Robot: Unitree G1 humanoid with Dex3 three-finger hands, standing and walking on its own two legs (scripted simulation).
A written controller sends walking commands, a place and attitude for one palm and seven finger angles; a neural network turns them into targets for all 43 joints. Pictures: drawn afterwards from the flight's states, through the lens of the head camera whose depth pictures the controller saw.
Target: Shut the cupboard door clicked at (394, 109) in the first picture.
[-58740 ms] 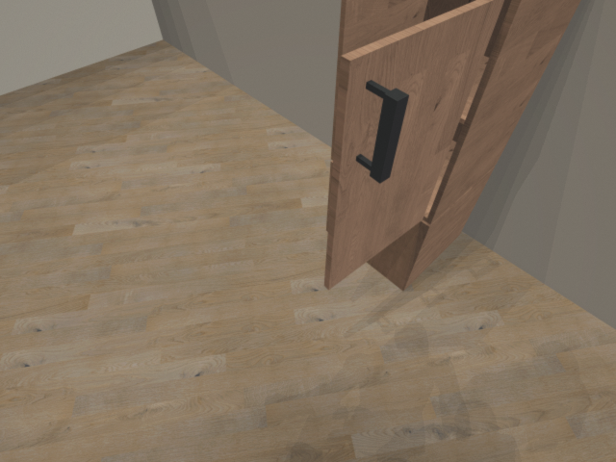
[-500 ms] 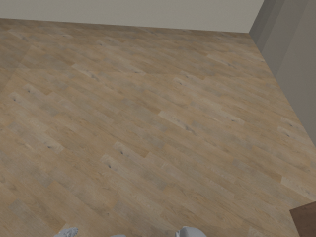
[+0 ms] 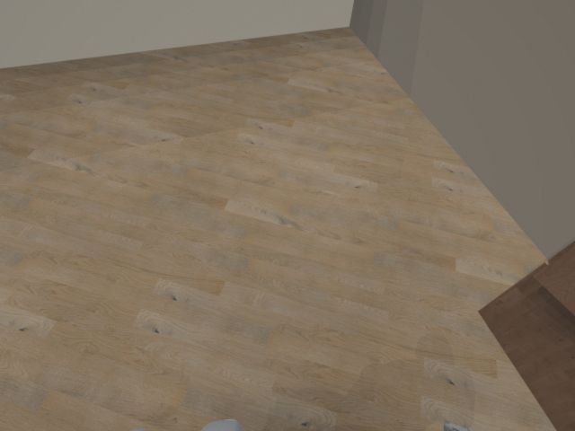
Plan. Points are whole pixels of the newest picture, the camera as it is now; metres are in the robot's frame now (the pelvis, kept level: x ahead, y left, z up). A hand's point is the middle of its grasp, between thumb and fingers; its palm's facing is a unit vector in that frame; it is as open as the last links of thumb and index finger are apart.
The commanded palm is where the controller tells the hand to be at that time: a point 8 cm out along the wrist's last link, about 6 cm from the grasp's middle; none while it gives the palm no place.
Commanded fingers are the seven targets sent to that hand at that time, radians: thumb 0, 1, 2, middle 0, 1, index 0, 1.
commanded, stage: turn to face it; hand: left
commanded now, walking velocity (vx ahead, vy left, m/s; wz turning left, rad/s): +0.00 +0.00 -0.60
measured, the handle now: out of the picture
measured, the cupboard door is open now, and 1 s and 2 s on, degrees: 12 12 12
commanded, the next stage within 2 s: take the last steps up to it in 1.50 s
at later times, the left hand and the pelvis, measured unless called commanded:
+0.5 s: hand (192, 410) +0.16 +0.16 -0.15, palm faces -0.29 -0.92 -0.26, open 7.4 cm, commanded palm none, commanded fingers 0.00 0.90 0.90 -0.20 -0.30 -0.20 -0.30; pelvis -0.01 -0.01 -0.01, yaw -18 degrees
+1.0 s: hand (208, 372) +0.22 +0.14 -0.16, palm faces -0.54 -0.82 -0.18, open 7.4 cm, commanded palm none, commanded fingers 0.00 0.90 0.90 -0.20 -0.30 -0.20 -0.30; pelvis +0.02 +0.03 +0.01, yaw -36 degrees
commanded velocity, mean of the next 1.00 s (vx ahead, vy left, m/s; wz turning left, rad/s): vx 0.00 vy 0.00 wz -0.60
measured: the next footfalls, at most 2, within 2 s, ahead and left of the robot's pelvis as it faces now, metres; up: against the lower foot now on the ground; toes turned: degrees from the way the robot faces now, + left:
left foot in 0.02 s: +0.06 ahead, +0.12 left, +0.00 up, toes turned +2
right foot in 0.40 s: -0.01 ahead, -0.14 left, +0.00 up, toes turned -19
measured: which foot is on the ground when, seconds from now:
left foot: up 0.00-0.00, down 0.02-0.40, up 0.42-0.72, down 0.74-1.00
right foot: down 0.00-0.02, up 0.04-0.38, down 0.40-0.74, up 0.76-1.00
